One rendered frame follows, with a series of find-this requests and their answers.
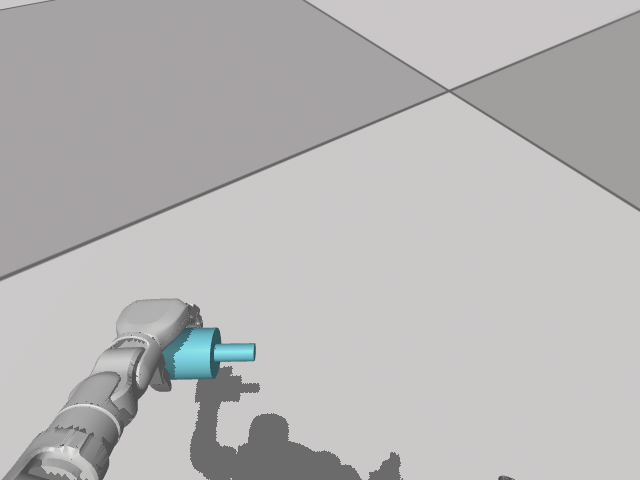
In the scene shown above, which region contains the bottle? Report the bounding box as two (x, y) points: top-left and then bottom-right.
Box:
(162, 328), (256, 380)

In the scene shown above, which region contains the left robot arm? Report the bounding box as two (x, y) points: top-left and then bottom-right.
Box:
(2, 332), (162, 480)

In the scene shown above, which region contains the left robot hand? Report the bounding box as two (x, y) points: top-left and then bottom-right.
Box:
(116, 299), (203, 392)

